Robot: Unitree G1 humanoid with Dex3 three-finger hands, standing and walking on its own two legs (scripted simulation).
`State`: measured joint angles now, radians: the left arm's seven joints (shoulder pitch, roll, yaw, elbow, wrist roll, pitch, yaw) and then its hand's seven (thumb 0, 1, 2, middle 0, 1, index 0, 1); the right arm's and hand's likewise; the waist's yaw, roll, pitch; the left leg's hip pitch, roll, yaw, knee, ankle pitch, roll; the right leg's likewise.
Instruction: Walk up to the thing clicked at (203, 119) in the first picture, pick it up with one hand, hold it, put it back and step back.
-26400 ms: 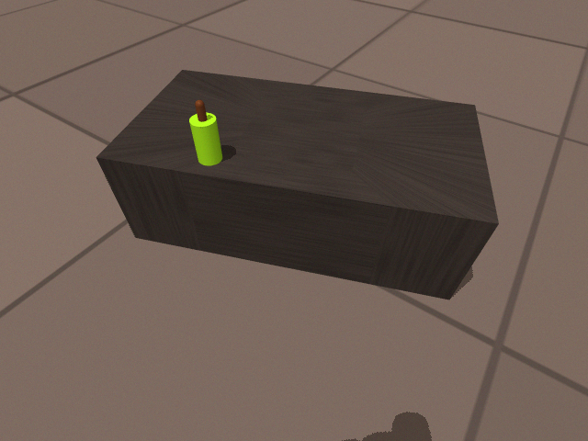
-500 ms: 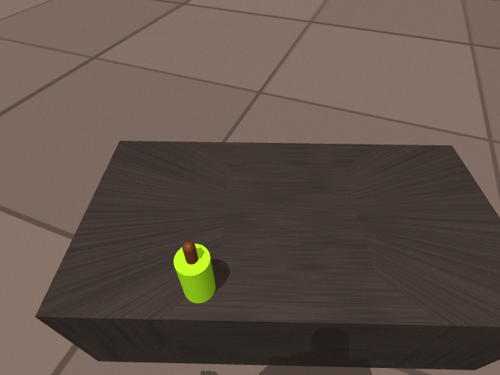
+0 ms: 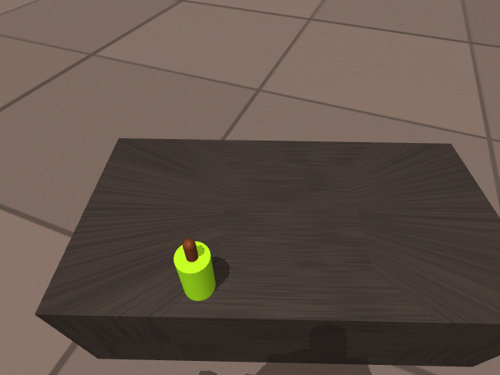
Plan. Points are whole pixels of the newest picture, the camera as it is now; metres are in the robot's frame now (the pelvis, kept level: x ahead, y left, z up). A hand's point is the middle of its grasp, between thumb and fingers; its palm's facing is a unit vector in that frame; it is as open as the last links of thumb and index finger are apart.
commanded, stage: stand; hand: left
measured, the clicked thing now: (194, 265) +0.43 +0.16 -0.22
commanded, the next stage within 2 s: step back in 0.88 s
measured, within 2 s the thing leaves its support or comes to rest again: neither
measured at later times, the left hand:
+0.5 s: hand out of the picture +0.08 +0.25 -0.16, palm faces -0.03 -0.94 -0.35, open 7.4 cm
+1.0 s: hand out of the picture +0.08 +0.26 -0.16, palm faces -0.03 -0.93 -0.37, open 7.4 cm
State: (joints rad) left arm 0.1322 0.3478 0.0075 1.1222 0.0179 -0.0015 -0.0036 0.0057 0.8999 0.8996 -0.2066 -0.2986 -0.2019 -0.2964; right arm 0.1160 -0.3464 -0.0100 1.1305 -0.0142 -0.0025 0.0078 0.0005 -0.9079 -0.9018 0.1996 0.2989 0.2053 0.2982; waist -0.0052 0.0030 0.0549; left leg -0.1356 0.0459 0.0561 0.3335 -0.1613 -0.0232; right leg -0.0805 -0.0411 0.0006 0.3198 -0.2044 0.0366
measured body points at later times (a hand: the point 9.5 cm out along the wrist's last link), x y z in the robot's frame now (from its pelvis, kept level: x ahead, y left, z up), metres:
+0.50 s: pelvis +0.00 +0.00 +0.00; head +0.01 +0.00 +0.45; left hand +0.08 +0.30 -0.13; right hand +0.08 -0.30 -0.13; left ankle +0.01 +0.13 -0.75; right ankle -0.02 -0.14 -0.75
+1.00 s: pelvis -0.01 +0.00 -0.01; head +0.03 +0.00 +0.44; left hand +0.08 +0.31 -0.14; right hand +0.07 -0.31 -0.14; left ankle +0.01 +0.13 -0.75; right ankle -0.02 -0.14 -0.74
